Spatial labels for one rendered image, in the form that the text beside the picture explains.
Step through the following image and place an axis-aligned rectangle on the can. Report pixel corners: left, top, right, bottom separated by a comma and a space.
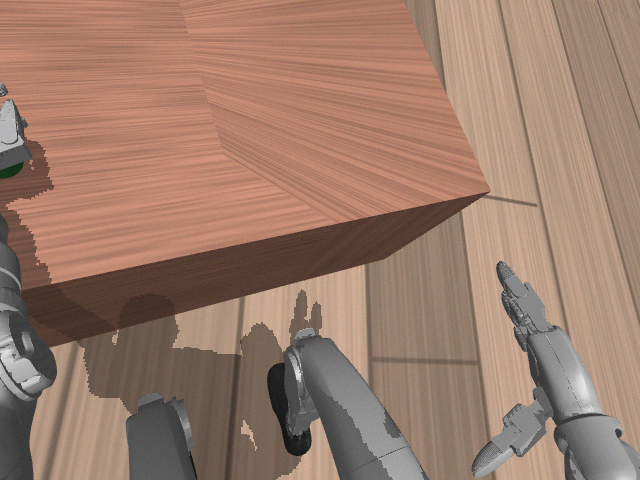
0, 162, 24, 179

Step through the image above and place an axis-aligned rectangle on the left robot arm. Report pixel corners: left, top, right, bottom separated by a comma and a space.
0, 214, 57, 480

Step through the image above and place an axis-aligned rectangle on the right robot arm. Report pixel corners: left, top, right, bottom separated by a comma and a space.
554, 413, 640, 480

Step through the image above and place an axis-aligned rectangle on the left robot hand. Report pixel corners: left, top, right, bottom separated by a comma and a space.
0, 81, 32, 170

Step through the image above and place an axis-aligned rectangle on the right robot hand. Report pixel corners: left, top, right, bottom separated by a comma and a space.
471, 261, 604, 478

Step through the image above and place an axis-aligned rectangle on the right robot foot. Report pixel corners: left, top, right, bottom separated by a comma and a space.
267, 363, 312, 456

